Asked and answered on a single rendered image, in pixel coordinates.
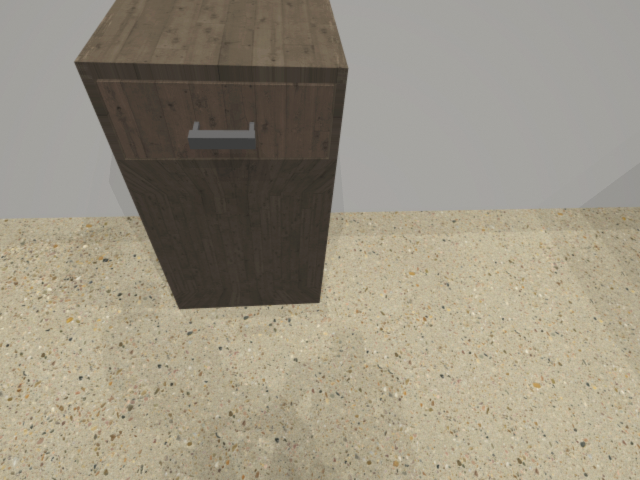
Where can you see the cabinet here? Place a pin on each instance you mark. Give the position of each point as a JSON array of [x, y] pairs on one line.
[[228, 232]]

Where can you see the handle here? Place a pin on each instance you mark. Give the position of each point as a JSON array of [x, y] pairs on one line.
[[222, 139]]

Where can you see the drawer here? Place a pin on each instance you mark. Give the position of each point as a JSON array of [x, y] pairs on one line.
[[152, 118]]

